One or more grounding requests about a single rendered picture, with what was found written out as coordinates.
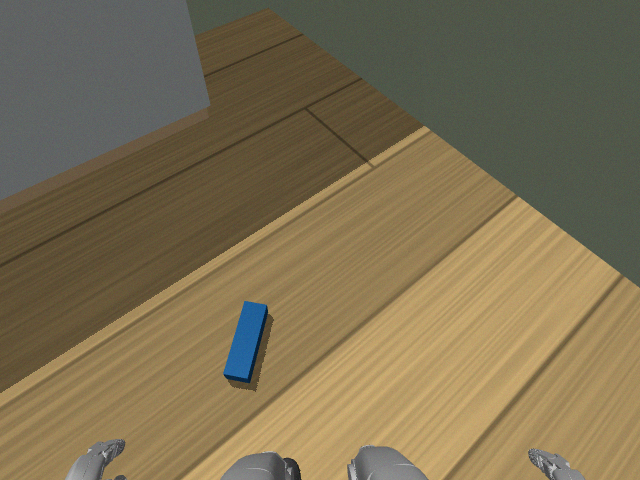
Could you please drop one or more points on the carton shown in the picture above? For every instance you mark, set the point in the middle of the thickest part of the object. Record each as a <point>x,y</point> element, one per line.
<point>244,349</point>

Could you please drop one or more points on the left robot hand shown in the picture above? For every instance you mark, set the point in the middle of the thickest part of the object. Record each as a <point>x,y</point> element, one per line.
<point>91,466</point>

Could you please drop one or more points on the left robot foot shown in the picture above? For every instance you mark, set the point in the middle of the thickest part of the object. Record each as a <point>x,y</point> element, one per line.
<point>293,463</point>

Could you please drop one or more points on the right robot hand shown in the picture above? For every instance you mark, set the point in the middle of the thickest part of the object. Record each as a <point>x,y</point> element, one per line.
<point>555,466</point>

